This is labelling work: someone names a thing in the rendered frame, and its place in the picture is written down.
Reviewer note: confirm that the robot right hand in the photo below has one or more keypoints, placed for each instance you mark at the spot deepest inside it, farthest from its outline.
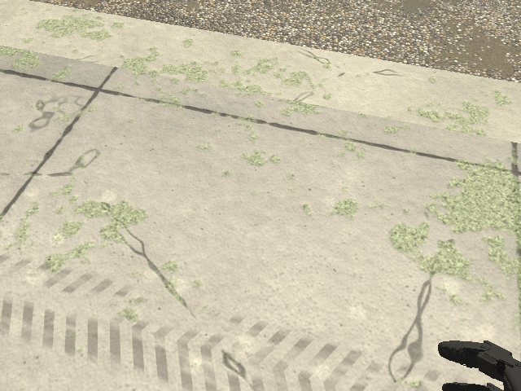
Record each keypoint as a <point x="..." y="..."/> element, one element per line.
<point x="491" y="359"/>

